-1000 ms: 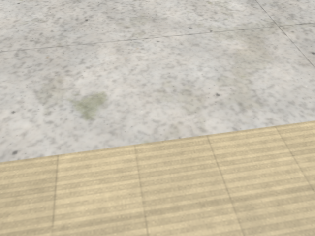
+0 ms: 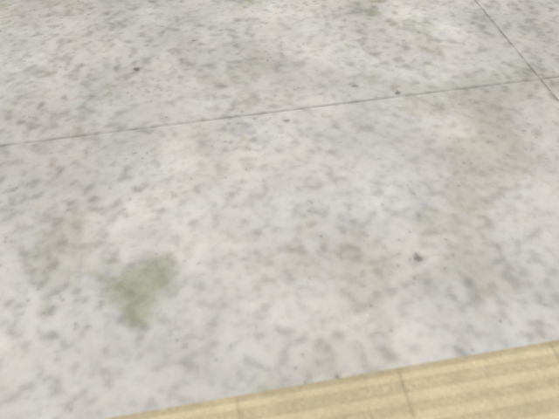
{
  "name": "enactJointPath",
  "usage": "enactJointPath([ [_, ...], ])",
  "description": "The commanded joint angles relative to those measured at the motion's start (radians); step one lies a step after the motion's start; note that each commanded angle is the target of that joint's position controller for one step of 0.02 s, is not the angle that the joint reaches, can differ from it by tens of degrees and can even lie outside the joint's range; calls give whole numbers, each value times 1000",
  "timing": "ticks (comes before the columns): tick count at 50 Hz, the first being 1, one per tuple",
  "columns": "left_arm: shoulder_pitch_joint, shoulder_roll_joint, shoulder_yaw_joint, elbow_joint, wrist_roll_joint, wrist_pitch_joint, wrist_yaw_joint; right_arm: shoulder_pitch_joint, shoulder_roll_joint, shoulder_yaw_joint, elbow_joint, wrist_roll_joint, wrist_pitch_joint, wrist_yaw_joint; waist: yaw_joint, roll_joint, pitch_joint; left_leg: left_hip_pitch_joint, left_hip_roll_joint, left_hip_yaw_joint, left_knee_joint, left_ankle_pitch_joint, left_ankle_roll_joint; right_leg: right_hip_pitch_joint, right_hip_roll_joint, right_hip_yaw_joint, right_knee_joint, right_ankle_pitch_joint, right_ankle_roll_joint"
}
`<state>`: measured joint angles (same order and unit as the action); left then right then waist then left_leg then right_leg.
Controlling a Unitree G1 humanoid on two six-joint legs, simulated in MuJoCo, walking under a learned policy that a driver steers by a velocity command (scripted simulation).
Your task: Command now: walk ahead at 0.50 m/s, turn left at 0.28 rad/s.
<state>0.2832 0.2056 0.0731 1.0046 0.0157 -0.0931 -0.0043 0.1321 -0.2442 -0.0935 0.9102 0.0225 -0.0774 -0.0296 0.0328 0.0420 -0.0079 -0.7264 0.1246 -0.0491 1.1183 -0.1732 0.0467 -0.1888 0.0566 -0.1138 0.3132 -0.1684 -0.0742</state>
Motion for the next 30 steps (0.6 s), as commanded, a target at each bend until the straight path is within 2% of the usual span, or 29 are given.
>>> enactJointPath([
  [1, -44, 134, 22, -61, 3, -21, 14, 16, -33, -4, -40, -4, 7, 9, -41, -82, 7, -49, 23, -59, -112, 165, -3, 14, -288, 145, -176, 237, -120],
  [4, -24, 143, 22, -64, -3, -20, 23, -77, -29, 3, -71, -4, 9, 27, -12, -85, 26, -8, -1, -14, -283, 278, -3, 39, -270, 57, -188, 250, -88],
  [8, 54, 157, 28, -42, -11, -7, 30, -199, -13, 19, -124, -1, 16, 49, 38, -71, 77, -60, -16, 28, -413, 247, 5, 202, -312, 12, -164, 255, -75],
  [10, 37, 170, 33, -52, -14, 11, 36, -234, -11, 22, -153, -8, 16, 61, 39, -78, 99, -37, -43, 79, -474, 174, 14, 241, -319, -30, -85, 431, -59],
  [12, 10, 199, 42, -70, -27, 27, 47, -203, -40, 11, -176, -14, 16, 72, 8, -131, 50, 82, -103, 144, -497, 77, 37, 257, -322, -55, 46, 754, -35],
  [13, -6, 215, 47, -80, -35, 34, 55, -129, -67, -2, -167, -14, 15, 77, -31, -160, 2, 179, -143, 166, -518, 49, 54, 264, -316, -63, 146, 888, -17],
  [14, -30, 221, 48, -90, -41, 40, 60, 16, -113, -25, -132, -11, 12, 78, -103, -155, -65, 349, -184, 171, -608, 119, 81, 241, -284, -79, 316, 902, 13],
  [15, -25, 222, 48, -107, -33, 35, 60, 138, -194, -56, -107, -16, 15, 61, -154, -96, -145, 605, -143, 72, -643, 368, 126, 77, -234, -90, 565, 692, 69],
  [16, 25, 100, 15, -150, 26, 18, 49, 178, -298, -71, -105, -26, 20, 39, -80, 170, -263, 947, 109, -258, -515, 923, 244, -284, -93, -77, 932, -252, 132],
  [17, 74, 100, -5, -173, -9, -15, 29, 197, -285, -53, -144, -39, 16, 46, -84, 205, -494, 1149, 288, -643, -631, 917, 441, -474, 19, 149, 1185, -542, 152],
  [18, -12, 158, 11, -183, -39, -26, 17, 177, -230, -42, -174, -45, 26, 43, -124, 76, -473, 1092, 222, -518, -652, 844, 385, -511, -46, 234, 1212, -465, 133],
  [19, -76, 156, 8, -207, -45, -24, 20, 101, -178, -30, -191, -25, 29, 38, -106, 26, -348, 973, 170, -392, -660, 748, 330, -558, -85, 213, 1147, -371, 120],
  [20, -102, 156, 11, -201, -25, -12, 35, 42, -151, -23, -206, -11, 31, 35, -75, -64, -246, 810, 126, -329, -695, 684, 292, -538, -118, 198, 1077, -316, 126],
  [21, -110, 174, 21, -214, -12, 6, 48, 12, -136, -19, -214, -9, 33, 31, -44, -67, -199, 675, 100, -299, -726, 640, 282, -481, -135, 200, 1021, -285, 128],
  [22, -102, 178, 27, -227, -10, 25, 52, -2, -137, -17, -223, -20, 37, 31, -18, -52, -175, 581, 84, -288, -750, 613, 277, -426, -138, 200, 986, -277, 126],
  [24, -86, 148, 24, -244, -9, 44, 61, -7, -154, -23, -235, -29, 36, 29, 7, -16, -156, 489, 58, -259, -761, 639, 268, -394, -127, 188, 888, -266, 132],
  [27, -116, 134, 19, -267, -1, 56, 71, 12, -185, -34, -254, -22, 49, 12, 1, 10, -180, 470, 30, -250, -748, 587, 242, -404, -104, 189, 752, -179, 149],
  [30, -156, 134, 15, -284, -5, 70, 69, 1, -173, -30, -278, -16, 73, -4, -13, 42, -183, 450, 5, -259, -751, 335, 200, -392, -98, 197, 650, -90, 156],
])
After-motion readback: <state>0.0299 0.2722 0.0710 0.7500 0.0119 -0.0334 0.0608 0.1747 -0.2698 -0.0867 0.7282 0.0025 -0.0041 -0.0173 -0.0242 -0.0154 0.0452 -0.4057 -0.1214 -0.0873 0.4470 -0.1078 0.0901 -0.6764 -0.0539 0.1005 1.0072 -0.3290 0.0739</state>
